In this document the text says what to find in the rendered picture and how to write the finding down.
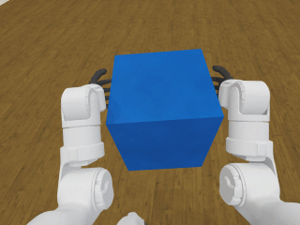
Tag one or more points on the robot left shin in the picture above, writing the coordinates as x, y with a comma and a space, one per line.
132, 214

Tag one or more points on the carton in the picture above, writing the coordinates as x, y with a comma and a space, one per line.
163, 110

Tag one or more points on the right robot hand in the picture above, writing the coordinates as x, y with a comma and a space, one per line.
226, 74

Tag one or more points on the right robot forearm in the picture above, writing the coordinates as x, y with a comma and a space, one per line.
248, 105

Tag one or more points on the left robot upper arm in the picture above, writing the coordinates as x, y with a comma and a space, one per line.
82, 195

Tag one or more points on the left robot hand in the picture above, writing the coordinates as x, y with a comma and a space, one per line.
94, 80

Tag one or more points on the left robot forearm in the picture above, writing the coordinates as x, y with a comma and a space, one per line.
80, 114

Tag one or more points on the right robot upper arm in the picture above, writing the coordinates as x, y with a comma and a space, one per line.
253, 190

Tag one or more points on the left robot thigh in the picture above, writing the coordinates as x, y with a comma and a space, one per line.
131, 220

